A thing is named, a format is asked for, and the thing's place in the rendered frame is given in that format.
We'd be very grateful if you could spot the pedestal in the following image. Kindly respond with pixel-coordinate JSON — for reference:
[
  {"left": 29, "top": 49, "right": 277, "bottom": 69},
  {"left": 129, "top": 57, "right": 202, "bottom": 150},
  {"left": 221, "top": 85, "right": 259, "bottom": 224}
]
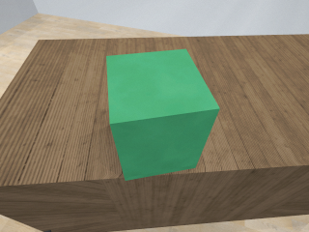
[{"left": 0, "top": 34, "right": 309, "bottom": 232}]

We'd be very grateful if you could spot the carton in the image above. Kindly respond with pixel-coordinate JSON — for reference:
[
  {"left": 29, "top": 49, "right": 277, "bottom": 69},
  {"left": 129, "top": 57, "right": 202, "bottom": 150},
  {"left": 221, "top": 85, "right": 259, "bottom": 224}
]
[{"left": 106, "top": 48, "right": 220, "bottom": 181}]

